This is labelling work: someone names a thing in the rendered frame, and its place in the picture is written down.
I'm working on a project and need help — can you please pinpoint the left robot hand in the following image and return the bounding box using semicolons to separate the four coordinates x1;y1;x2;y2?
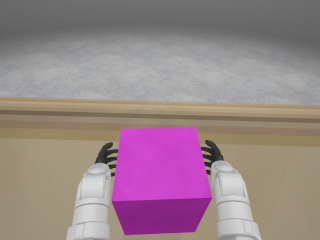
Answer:
94;142;118;177

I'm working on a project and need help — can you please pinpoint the robot right forearm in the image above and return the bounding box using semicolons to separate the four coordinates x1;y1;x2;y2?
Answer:
210;160;262;240

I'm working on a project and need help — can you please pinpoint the carton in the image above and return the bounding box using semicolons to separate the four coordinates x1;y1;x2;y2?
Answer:
111;127;212;235

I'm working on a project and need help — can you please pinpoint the right robot hand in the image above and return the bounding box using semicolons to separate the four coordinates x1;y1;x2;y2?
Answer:
200;140;224;175

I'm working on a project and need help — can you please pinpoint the robot left forearm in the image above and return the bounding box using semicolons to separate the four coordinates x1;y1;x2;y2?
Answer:
66;163;112;240

